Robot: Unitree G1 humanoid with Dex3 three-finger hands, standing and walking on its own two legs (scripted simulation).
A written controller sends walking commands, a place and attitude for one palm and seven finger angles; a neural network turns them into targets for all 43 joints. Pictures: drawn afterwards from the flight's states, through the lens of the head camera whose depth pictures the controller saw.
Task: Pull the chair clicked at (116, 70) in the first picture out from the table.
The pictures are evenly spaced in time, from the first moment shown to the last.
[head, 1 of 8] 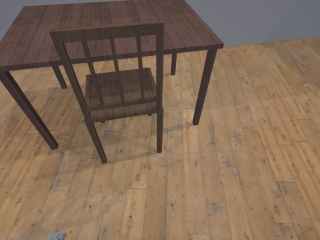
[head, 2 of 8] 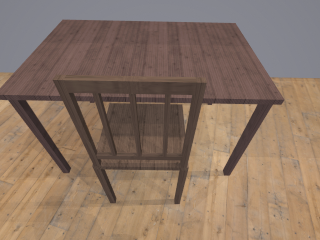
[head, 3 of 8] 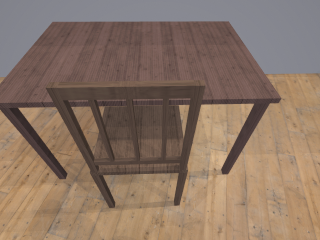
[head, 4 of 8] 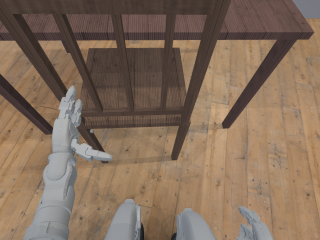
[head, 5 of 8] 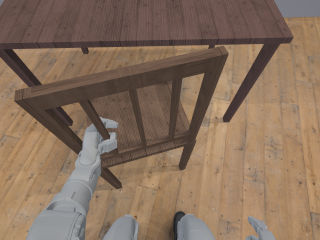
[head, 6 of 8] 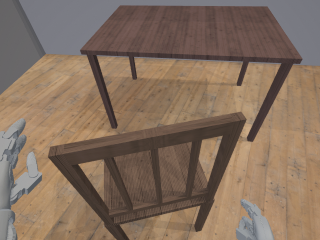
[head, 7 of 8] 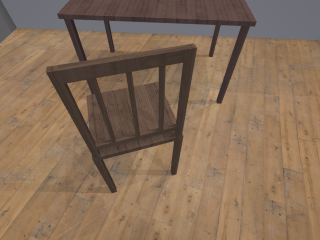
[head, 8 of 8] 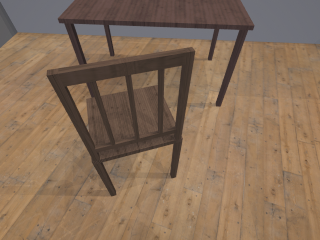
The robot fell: no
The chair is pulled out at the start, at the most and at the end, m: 0.00 0.58 0.57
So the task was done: yes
